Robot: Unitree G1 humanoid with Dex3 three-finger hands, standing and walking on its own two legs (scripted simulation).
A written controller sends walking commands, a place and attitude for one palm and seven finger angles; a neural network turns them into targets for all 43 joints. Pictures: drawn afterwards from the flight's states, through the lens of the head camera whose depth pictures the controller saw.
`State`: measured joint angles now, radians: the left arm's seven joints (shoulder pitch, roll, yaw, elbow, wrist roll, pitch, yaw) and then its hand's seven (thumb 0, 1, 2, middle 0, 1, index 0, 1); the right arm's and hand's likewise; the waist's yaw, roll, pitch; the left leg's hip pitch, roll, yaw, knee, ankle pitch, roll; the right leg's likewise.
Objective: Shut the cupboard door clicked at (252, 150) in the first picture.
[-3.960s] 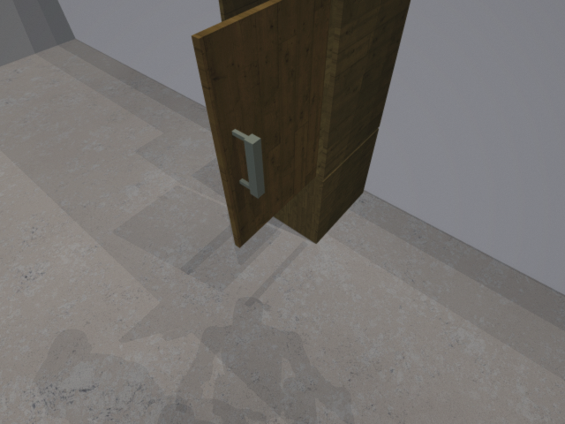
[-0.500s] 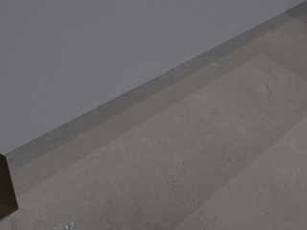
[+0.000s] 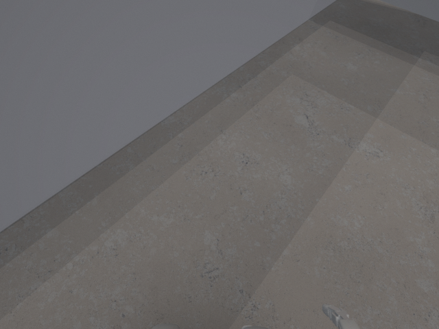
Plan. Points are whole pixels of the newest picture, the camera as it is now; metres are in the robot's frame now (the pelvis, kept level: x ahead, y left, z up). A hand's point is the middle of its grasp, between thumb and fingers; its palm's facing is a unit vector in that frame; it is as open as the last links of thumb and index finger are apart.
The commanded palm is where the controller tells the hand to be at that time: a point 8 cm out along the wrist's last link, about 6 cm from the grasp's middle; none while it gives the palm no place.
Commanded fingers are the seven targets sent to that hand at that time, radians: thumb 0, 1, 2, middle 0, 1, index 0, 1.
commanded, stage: walk around to get in front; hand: left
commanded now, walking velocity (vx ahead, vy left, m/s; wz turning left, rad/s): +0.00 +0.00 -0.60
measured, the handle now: out of the picture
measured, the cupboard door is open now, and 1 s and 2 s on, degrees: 90 90 90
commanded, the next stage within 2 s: walk to a spot facing it in 1.52 s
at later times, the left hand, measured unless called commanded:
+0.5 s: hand (169, 304) +0.17 +0.11 -0.15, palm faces -0.28 -0.93 -0.25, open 7.4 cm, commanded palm none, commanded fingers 0.00 0.90 0.90 -0.20 -0.30 -0.20 -0.30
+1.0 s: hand (222, 204) +0.41 +0.02 -0.15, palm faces -0.58 -0.79 -0.19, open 7.4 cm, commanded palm none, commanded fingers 0.00 0.90 0.90 -0.20 -0.30 -0.20 -0.30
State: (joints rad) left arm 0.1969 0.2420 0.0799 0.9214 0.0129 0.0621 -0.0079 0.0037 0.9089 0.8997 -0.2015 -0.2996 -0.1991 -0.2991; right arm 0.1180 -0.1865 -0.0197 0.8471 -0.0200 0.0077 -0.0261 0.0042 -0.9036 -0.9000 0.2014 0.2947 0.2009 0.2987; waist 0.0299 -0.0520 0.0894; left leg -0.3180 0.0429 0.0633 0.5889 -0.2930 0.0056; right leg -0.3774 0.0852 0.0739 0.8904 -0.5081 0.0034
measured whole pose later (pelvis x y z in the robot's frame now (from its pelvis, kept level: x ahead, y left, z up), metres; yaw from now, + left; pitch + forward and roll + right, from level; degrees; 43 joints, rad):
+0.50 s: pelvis +0.05 -0.06 +0.01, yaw -17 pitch +2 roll +1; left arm 0.21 0.21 0.05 0.92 0.01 0.00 -0.01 0.00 0.91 0.90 -0.20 -0.30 -0.20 -0.30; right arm 0.18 -0.27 -0.06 0.91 -0.02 0.04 0.01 0.01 -0.91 -0.90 0.20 0.29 0.20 0.30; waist -0.01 0.01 0.09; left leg -0.50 0.09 0.05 1.02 -0.39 -0.10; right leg -0.20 0.03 0.02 0.47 -0.31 -0.05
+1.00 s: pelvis +0.22 -0.10 +0.02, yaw -37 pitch +2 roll -1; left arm 0.16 0.25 0.09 0.93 0.03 0.03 -0.06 0.00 0.92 0.90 -0.19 -0.30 -0.19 -0.30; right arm 0.34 -0.19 -0.02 0.95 -0.03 -0.06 -0.02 0.00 -0.90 -0.90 0.20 0.29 0.20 0.30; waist 0.00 -0.02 0.08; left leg -0.11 0.10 0.25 0.39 -0.30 -0.01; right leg -0.64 -0.08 -0.06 1.10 -0.21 0.01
